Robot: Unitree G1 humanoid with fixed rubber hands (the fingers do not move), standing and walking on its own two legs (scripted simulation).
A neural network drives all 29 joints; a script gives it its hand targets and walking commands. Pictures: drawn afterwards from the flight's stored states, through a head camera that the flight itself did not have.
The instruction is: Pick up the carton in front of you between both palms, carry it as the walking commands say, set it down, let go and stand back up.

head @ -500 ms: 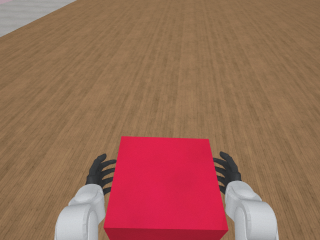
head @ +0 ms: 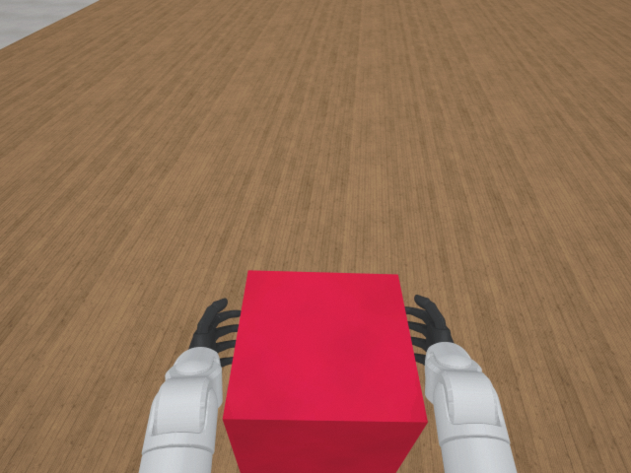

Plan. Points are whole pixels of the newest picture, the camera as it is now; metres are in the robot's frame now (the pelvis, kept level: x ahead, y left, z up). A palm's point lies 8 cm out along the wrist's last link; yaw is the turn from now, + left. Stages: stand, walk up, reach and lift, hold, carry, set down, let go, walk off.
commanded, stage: carry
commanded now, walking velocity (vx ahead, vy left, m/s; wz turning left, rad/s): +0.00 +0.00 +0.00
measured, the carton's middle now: (319, 382) +0.28 +0.00 -0.05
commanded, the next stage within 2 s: hold in 1.14 s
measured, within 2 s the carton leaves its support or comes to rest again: neither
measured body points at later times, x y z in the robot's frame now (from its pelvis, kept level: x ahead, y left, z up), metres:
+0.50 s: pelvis -0.02 +0.00 +0.00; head -0.04 +0.00 +0.45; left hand +0.28 +0.15 +0.03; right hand +0.28 -0.15 +0.03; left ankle -0.08 +0.09 -0.73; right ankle +0.01 -0.11 -0.73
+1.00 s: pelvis -0.03 +0.00 +0.00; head -0.05 +0.00 +0.45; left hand +0.26 +0.15 +0.03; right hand +0.26 -0.15 +0.03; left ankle -0.08 +0.09 -0.73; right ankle +0.01 -0.11 -0.73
